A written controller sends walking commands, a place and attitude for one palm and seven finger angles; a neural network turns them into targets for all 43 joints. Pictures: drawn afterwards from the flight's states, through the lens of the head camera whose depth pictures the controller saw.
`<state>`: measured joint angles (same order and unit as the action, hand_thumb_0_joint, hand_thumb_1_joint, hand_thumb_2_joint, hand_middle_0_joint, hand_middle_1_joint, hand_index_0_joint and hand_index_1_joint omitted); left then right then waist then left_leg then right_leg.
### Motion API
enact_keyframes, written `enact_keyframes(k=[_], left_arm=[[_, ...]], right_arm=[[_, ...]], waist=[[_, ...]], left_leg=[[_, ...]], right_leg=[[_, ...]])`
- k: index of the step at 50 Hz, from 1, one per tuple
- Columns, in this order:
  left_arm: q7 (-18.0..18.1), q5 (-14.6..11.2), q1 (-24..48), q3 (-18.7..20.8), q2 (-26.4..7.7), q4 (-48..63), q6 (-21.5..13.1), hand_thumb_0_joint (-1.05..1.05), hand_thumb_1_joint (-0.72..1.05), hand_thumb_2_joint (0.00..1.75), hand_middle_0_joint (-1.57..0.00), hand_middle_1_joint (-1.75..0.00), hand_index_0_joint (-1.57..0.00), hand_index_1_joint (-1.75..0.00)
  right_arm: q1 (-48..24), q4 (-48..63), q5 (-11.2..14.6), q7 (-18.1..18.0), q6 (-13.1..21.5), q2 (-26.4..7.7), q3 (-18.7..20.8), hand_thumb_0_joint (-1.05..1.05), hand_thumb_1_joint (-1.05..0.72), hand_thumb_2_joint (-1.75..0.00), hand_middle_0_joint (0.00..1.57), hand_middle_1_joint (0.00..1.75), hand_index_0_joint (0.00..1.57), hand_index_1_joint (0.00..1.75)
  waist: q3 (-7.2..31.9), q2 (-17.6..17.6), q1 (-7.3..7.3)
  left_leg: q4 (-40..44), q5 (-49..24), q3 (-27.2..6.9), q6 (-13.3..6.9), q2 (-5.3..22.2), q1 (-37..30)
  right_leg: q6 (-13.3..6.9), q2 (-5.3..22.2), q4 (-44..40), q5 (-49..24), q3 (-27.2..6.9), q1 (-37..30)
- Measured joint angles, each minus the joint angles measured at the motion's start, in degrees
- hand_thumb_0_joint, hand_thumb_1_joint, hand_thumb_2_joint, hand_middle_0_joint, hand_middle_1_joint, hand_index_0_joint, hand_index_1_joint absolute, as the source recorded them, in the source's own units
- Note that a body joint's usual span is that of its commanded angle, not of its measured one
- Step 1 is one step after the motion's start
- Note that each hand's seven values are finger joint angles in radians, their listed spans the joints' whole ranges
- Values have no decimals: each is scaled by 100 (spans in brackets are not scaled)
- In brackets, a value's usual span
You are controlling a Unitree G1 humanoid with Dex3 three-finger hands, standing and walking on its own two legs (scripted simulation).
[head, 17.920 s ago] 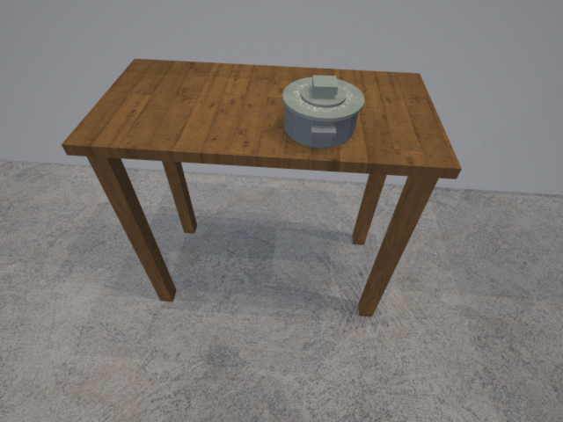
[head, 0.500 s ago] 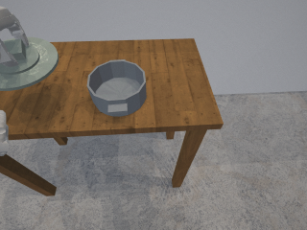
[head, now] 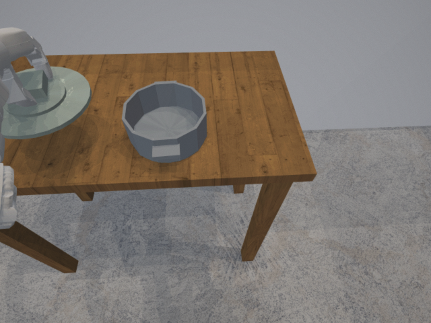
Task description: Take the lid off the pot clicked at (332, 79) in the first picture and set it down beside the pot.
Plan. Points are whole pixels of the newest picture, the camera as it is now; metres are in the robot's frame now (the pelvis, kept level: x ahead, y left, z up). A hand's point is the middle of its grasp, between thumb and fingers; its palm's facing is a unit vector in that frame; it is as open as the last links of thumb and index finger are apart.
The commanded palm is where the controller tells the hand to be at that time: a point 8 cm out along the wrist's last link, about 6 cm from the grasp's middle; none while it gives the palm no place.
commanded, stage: lower the lid onto the table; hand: left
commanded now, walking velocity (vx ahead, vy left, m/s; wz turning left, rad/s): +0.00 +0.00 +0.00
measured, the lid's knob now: (28, 85) +0.49 +0.31 +0.17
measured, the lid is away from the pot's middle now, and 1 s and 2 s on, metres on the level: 0.22 0.22 0.23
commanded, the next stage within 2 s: open the fingers wide in 1.66 s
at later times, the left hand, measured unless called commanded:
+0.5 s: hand (33, 98) +0.47 +0.30 +0.16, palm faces -0.41 -0.14 -0.90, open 9.0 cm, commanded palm +0.48 +0.30 +0.23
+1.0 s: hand (39, 117) +0.46 +0.31 +0.12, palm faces -0.47 -0.12 -0.88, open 9.0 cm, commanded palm +0.49 +0.31 +0.19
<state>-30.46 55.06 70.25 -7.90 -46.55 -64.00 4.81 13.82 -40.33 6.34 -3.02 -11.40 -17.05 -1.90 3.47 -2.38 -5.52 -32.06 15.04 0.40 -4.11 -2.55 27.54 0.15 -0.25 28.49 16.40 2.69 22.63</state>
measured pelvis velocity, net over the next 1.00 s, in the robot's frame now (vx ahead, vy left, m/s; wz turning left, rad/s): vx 0.00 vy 0.00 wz -0.02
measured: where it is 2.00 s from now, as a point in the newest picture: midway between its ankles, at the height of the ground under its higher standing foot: outside the picture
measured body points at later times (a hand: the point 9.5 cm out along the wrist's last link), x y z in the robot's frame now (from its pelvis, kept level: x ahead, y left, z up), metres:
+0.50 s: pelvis +0.00 +0.00 +0.00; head +0.07 +0.01 +0.44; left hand +0.49 +0.31 +0.21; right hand +0.04 -0.28 -0.13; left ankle +0.00 +0.07 -0.73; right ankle -0.03 -0.13 -0.73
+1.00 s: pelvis +0.00 +0.00 -0.01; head +0.07 +0.01 +0.44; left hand +0.48 +0.31 +0.17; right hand +0.03 -0.28 -0.13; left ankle +0.00 +0.07 -0.73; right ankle -0.03 -0.13 -0.73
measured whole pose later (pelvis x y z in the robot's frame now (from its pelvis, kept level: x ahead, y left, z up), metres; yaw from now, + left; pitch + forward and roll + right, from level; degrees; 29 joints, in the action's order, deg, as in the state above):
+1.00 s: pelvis +0.00 +0.00 -0.01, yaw -1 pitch +13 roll -3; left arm -27.4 55.7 65.0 -7.3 -46.4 -66.9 -1.1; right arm 15.9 -40.4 6.4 -5.0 -10.9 -17.1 -1.9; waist 3.9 -1.6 -6.5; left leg -37.2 17.2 1.0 -4.4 -1.7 32.6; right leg 0.4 -1.0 32.5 17.7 2.1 27.4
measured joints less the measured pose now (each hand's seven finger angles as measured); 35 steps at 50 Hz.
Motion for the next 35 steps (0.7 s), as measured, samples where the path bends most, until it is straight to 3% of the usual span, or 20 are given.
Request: enact_keyframes(k=[17, 35], left_arm=[[157, 53, -175, 192, -27, -159, -282, 0, 12, 88, -49, -89, -50, -91], [221, 28, -405, 159, 24, -187, -467, 0, 13, 88, -49, -89, -49, -91]], right_arm=[[105, 4, -7, -80, 7, -15, -5, 0, -90, -90, 20, 30, 20, 30], [169, -10, -2, -131, 1, -1, 9, 0, -90, -90, 20, 30, 20, 30]], waist=[[16, 33, -97], [29, 51, -101]], left_leg=[[-150, 71, 55, -10, 39, 174], [-330, 147, 57, -18, 65, 330]], right_leg=[[9, -33, 118, 28, -57, 181], [13, -58, 253, 77, -60, 319]])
